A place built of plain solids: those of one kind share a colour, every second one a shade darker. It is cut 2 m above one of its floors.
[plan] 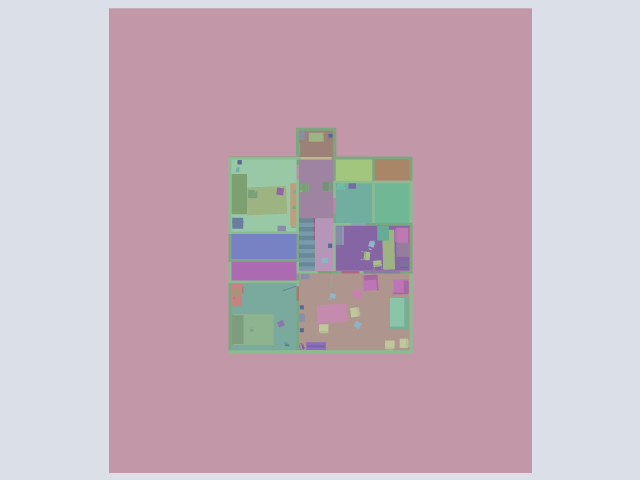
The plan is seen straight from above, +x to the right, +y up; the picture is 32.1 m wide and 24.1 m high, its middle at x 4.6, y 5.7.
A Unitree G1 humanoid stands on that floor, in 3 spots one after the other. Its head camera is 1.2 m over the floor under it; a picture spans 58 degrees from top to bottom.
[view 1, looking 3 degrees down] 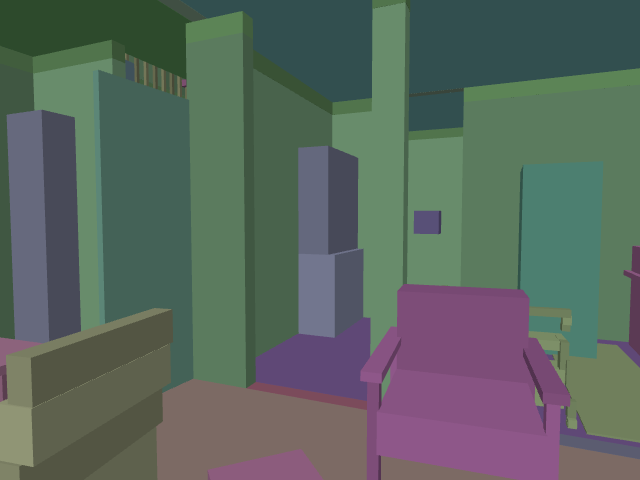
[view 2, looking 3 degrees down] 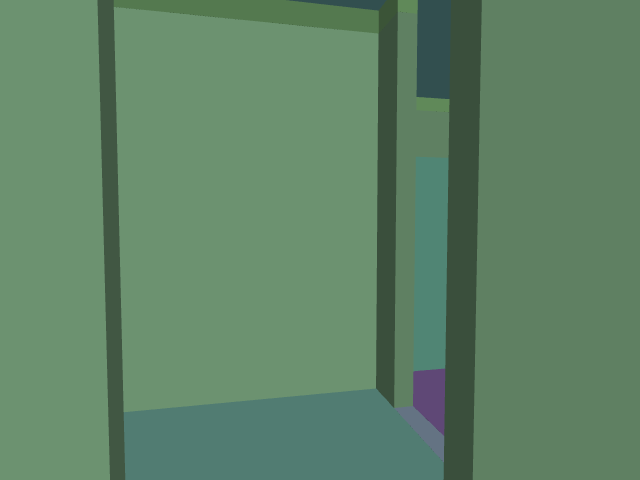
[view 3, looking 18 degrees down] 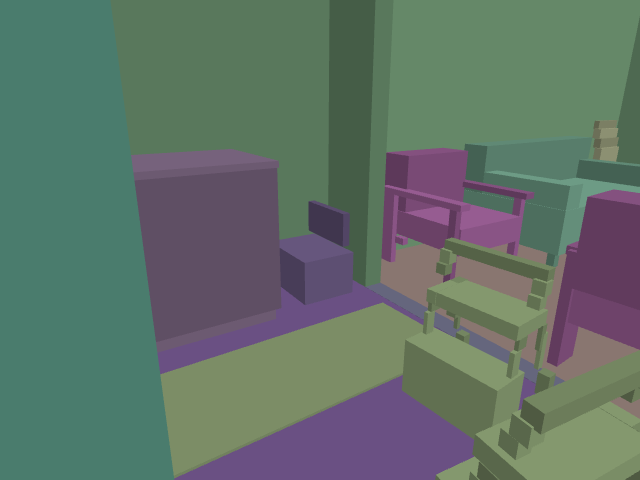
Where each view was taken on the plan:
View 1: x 7.33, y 1.48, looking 113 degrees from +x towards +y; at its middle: china_cabinet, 4.32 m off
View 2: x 4.41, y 7.61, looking -13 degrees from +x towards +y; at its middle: wall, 2.89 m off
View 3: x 6.53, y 5.83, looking -32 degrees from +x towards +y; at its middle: recycling_crate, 2.98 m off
